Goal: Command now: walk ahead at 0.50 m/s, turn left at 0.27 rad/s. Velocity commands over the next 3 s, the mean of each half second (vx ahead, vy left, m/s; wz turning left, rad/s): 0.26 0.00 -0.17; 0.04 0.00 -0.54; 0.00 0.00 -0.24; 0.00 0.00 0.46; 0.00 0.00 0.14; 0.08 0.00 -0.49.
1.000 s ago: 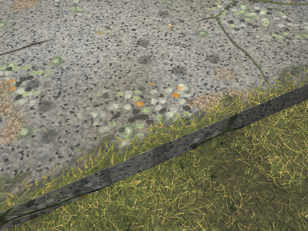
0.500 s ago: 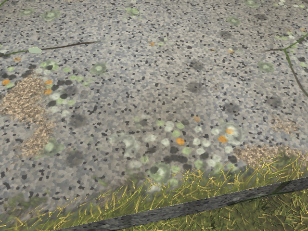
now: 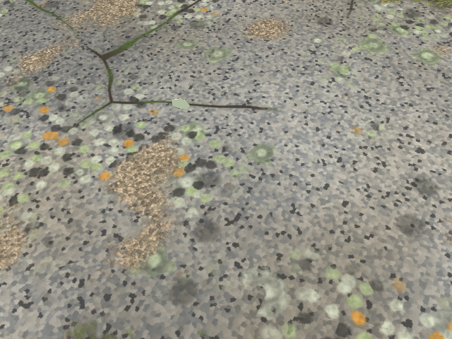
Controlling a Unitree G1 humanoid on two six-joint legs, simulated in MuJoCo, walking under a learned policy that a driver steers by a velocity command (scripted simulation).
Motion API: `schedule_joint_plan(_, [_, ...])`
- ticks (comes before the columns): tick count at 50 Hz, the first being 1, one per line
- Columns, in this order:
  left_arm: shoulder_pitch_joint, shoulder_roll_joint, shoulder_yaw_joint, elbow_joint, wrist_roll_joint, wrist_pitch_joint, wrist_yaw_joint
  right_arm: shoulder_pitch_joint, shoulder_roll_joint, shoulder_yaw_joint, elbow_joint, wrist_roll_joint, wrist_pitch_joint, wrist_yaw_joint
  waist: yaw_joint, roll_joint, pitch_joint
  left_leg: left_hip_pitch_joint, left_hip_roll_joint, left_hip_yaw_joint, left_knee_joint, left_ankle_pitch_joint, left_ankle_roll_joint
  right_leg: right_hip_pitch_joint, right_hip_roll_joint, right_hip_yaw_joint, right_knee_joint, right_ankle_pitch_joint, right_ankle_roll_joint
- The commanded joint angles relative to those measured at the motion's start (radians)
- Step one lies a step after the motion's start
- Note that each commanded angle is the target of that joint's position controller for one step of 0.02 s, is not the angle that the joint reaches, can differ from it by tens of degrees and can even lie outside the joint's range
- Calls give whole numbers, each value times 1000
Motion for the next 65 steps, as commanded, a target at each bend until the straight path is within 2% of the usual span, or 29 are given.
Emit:
schedule_joint_plan(1, [-46,128,25,-62,-7,-11,-5,-3,-15,13,-58,3,-8,-7,-37,-177,-22,210,-34,79,-138,17,18,-117,-224,84,-89,430,-150])
schedule_joint_plan(3, [-32,153,29,-50,-9,-3,-5,54,-26,7,-49,-2,-15,-21,-65,-177,-51,269,-59,94,-215,-16,50,-49,-260,112,17,623,-158])
schedule_joint_plan(5, [-61,133,25,-46,-49,10,-8,250,-21,0,32,-7,-49,-32,-170,-75,-113,509,-84,103,-545,225,62,-73,-150,53,349,743,-109])
schedule_joint_plan(6, [-88,73,7,-78,-63,5,-9,312,-88,-12,49,-32,-65,-40,-187,13,-139,692,108,-106,-624,463,74,-276,-86,58,578,292,-41])
schedule_joint_plan(7, [47,-59,-23,-71,-48,20,1,346,-183,-25,36,-25,-70,-47,-90,187,-174,782,392,-357,-514,1201,116,-438,28,109,873,-328,10])
schedule_joint_plan(8, [129,-23,-13,-30,-49,54,22,363,-192,-41,39,5,-58,-53,-118,71,-262,701,425,-283,-494,1109,242,-389,36,240,995,-319,7])
schedule_joint_plan(9, [71,19,-3,-39,-34,70,23,267,-164,-39,20,14,-49,-53,-88,82,-143,588,401,-300,-590,684,289,-483,14,188,1106,-303,19])
schedule_joint_plan(10, [-4,48,12,-52,-8,76,24,189,-98,-19,15,21,-46,-53,-69,60,5,486,335,-251,-656,451,248,-571,-4,163,1166,-280,24])
schedule_joint_plan(11, [-54,57,24,-65,0,86,24,173,-65,-4,20,20,-49,-55,-66,67,54,450,297,-194,-670,458,216,-615,5,150,1251,-266,30])
schedule_joint_plan(13, [-71,12,27,-89,-8,117,38,219,-56,-6,49,13,-58,-62,-58,75,39,427,299,-109,-681,531,205,-675,41,127,1524,-279,17])
schedule_joint_plan(17, [-219,-65,8,-214,-13,140,58,320,-44,-12,115,10,-68,-70,-63,41,39,544,310,-58,-701,259,169,-1005,45,173,1714,-305,-21])
schedule_joint_plan(23, [-408,-99,-16,-397,6,165,68,344,-62,-10,136,17,-85,-82,-48,29,64,569,327,24,-773,161,145,-1224,25,156,1715,-334,0])
schedule_joint_plan(27, [-454,-124,-37,-502,26,170,32,328,-85,-19,131,8,-55,-113,-28,80,-16,646,257,110,-743,429,132,-1148,-50,105,1409,-248,31])
schedule_joint_plan(28, [-427,-142,-51,-504,5,167,17,269,-123,-31,93,19,-43,-115,-14,92,-63,635,262,146,-776,572,146,-987,-79,75,1164,-286,5])
schedule_joint_plan(30, [-408,-125,-44,-471,-21,179,7,272,-129,-36,76,27,-20,-107,-55,80,-113,617,240,226,-766,807,147,-696,-11,-72,930,-354,-39])
schedule_joint_plan(31, [-337,-92,-25,-448,-29,179,3,270,-183,-45,70,37,-15,-93,-25,143,-166,655,264,261,-637,1332,139,-562,48,-112,921,-418,-75])
schedule_joint_plan(32, [-228,-51,-14,-420,-27,169,-5,246,-223,-58,60,52,-17,-72,11,185,-251,686,284,260,-465,1598,120,-434,77,-78,873,-361,-113])
schedule_joint_plan(33, [-110,3,2,-392,-22,153,-5,240,-260,-71,48,63,-19,-47,72,168,-342,632,259,274,-227,1603,79,-232,118,25,712,-274,-151])
schedule_joint_plan(34, [-57,89,39,-374,-32,146,5,176,-236,-67,-50,62,-37,-24,126,-1,-352,231,147,237,127,1123,-5,-9,-6,427,504,-340,-224])
schedule_joint_plan(35, [-158,238,98,-415,-31,169,16,91,-172,-67,-135,25,-44,6,99,-266,-441,-6,-101,77,621,-59,-58,-6,-203,1053,93,-332,-317])
schedule_joint_plan(36, [-257,221,98,-426,-26,168,18,152,-40,-46,-156,-6,-37,-3,2,-202,-433,-74,-71,-125,879,-55,-44,-68,-279,1079,25,-241,-307])
schedule_joint_plan(38, [-318,60,52,-353,-9,153,32,125,33,-23,-195,3,9,-59,-90,-87,-100,-148,-10,-69,866,51,-29,-404,-190,794,139,-349,-192])
schedule_joint_plan(39, [-319,18,39,-312,-13,138,37,120,53,-13,-211,-9,21,-87,-125,-121,11,-182,5,-69,847,51,-18,-496,-120,668,180,-297,-156])
schedule_joint_plan(40, [-326,-9,31,-299,-12,127,36,159,52,-9,-199,-15,33,-100,-145,-131,32,-173,1,-60,846,64,-11,-535,-78,555,195,-245,-137])
schedule_joint_plan(43, [-257,33,34,-252,-11,87,24,149,50,2,-221,-10,45,-109,-151,-110,-13,-189,5,-85,756,69,-32,-463,-30,429,227,85,-122])
schedule_joint_plan(47, [-179,67,38,-310,-21,111,60,30,-11,-12,-239,9,77,-102,-50,-80,-99,-252,25,-58,486,55,-109,-182,-63,523,131,214,-70])
schedule_joint_plan(50, [-121,98,49,-331,-12,109,73,-51,0,-9,-257,17,83,-101,-6,-108,-129,-311,25,-76,410,82,-122,-63,-97,612,75,185,-60])
schedule_joint_plan(61, [-34,92,50,-332,-19,84,61,-94,-25,-14,-205,4,66,-80,5,-135,-116,-271,-11,-94,147,57,-92,92,-102,645,44,275,-146])
schedule_joint_plan(65, [-36,54,30,-305,-2,76,42,-97,1,-1,-181,14,58,-72,15,-169,-98,-43,-10,-41,-63,-44,-73,1,-79,572,26,261,-164])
